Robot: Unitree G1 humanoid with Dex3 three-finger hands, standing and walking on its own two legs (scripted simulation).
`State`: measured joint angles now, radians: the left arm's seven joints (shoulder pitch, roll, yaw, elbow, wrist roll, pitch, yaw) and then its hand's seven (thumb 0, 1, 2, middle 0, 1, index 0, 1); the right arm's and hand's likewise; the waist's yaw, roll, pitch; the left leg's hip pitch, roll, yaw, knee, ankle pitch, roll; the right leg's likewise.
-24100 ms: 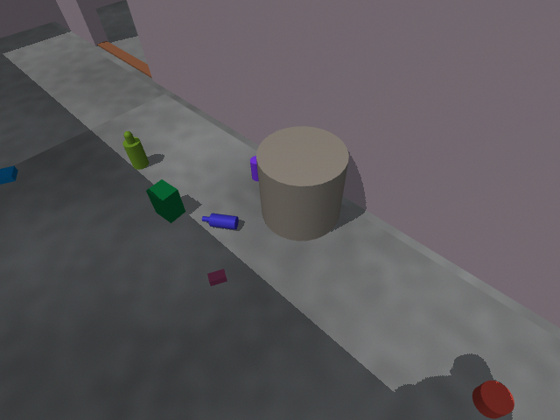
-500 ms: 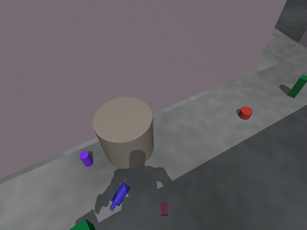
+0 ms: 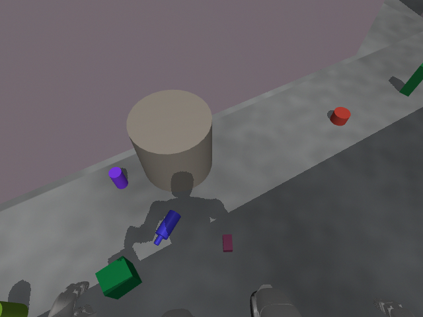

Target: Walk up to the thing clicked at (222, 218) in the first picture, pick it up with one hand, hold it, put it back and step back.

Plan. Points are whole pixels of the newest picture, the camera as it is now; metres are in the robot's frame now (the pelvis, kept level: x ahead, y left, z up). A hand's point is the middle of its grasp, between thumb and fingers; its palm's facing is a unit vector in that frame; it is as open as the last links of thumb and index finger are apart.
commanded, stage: walk up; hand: left
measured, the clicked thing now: (165, 228) +0.51 +0.22 -0.72
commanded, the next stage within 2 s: none
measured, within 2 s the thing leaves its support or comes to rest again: neither
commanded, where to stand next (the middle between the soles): +0.15 -0.03 m, yaw +1 degrees
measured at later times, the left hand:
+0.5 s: hand out of the picture +0.02 +0.24 -0.13, palm faces -0.10 -0.91 -0.39, open 7.3 cm
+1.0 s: hand out of the picture -0.16 +0.24 -0.14, palm faces +0.00 -0.95 -0.32, open 7.4 cm
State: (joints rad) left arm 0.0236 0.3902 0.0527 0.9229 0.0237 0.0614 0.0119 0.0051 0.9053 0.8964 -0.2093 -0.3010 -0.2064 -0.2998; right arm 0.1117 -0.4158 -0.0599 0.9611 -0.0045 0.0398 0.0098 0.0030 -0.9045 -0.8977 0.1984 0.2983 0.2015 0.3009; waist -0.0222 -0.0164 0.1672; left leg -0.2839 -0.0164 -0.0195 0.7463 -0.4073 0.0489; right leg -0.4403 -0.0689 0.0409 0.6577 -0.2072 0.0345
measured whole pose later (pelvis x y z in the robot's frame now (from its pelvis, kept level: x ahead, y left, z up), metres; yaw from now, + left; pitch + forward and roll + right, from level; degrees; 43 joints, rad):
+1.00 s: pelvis -0.24 -0.03 +0.02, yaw -2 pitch -2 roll -1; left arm 0.21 0.40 0.09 0.84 0.02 0.08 -0.01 0.01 0.91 0.90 -0.21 -0.30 -0.20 -0.30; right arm 0.19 -0.34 -0.04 0.87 -0.04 -0.01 -0.02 0.01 -0.90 -0.90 0.20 0.30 0.21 0.30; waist 0.02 -0.06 0.13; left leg -0.25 0.04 -0.01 0.57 -0.28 0.00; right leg -0.36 0.06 0.14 1.02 -0.46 0.01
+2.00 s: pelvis -0.24 -0.03 +0.02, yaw +0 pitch -2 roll +0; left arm 0.11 0.35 0.04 1.01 0.00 -0.02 -0.01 0.01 0.91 0.90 -0.21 -0.30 -0.21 -0.30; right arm 0.16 -0.34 -0.02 1.04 -0.02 -0.02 0.00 0.01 -0.90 -0.90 0.20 0.30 0.20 0.30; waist 0.01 0.00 0.07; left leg -0.18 0.00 -0.03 0.52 -0.30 -0.01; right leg -0.18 -0.03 -0.02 0.51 -0.28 0.02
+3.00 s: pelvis -0.26 -0.04 +0.03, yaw +0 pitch -3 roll +0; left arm 0.12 0.35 -0.01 1.14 0.01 -0.02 -0.01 0.01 0.91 0.90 -0.21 -0.30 -0.20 -0.30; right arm 0.13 -0.35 0.00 1.15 -0.01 -0.01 0.01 0.01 -0.90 -0.90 0.20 0.30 0.20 0.30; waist -0.01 0.00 0.06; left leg -0.12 0.02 -0.03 0.33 -0.17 -0.02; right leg -0.13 -0.02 -0.01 0.34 -0.16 0.01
